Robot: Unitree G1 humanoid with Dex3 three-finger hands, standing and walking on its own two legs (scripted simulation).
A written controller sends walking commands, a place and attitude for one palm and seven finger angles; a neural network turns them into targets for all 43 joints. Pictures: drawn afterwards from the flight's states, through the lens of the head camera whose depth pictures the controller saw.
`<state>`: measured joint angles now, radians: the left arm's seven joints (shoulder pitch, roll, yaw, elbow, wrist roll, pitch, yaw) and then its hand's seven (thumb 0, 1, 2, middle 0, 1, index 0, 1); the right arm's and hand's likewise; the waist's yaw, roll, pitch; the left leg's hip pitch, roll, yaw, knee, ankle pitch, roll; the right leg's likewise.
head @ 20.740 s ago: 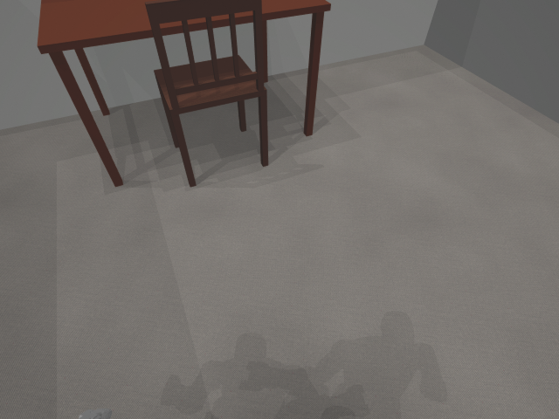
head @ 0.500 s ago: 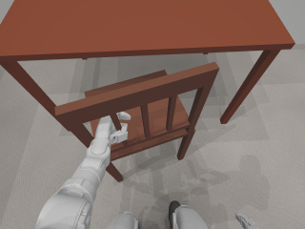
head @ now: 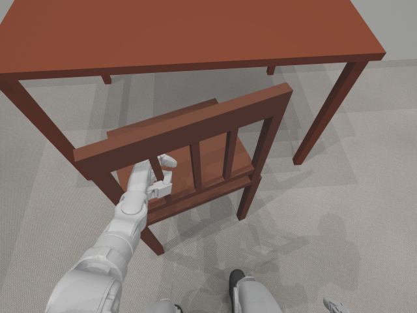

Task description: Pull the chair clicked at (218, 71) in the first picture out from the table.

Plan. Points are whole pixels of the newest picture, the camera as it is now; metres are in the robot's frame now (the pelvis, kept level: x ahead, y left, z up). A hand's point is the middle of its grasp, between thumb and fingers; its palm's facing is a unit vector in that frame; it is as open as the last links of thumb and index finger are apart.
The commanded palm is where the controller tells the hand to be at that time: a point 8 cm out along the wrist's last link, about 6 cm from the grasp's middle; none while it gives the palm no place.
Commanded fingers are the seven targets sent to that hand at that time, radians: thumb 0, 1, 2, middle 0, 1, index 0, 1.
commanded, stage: step backward, pulling the chair out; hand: left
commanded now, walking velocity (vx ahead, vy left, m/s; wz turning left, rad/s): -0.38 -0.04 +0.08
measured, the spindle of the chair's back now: (196, 167) +0.43 +0.02 -0.09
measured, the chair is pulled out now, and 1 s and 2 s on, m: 0.19 0.20 0.28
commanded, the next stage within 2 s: none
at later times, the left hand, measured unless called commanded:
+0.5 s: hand (167, 186) +0.37 +0.08 -0.05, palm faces -0.11 -0.98 -0.18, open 5.0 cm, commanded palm +0.37 +0.14 -0.04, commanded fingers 0.00 0.90 0.90 -0.50 -1.45 -0.50 -1.45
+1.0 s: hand (166, 186) +0.37 +0.08 -0.05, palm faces -0.11 -0.98 -0.17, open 5.0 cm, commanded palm +0.37 +0.14 -0.04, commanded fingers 0.00 0.90 0.90 -0.50 -1.45 -0.50 -1.45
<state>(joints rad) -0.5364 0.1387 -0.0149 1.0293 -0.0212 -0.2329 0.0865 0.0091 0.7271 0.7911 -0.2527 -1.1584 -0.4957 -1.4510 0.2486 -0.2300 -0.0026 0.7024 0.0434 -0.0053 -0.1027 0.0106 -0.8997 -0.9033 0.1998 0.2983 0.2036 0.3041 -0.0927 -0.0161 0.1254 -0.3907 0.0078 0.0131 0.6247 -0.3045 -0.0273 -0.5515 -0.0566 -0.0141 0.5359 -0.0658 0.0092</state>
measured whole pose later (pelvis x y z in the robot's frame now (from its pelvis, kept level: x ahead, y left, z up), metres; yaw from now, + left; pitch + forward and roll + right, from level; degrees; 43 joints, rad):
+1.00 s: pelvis -0.01 +0.00 +0.00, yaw +2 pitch +2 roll +0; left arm -0.61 0.12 -0.04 1.08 -0.03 -0.21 0.10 0.02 0.73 0.79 -0.23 -1.17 -0.50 -1.45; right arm 0.21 -0.25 0.00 0.74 0.05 -0.02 -0.12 0.01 -0.90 -0.90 0.20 0.30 0.20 0.30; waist -0.09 0.00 0.17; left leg -0.39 0.02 -0.01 0.64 -0.26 -0.03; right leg -0.50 -0.06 -0.05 0.54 -0.09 0.01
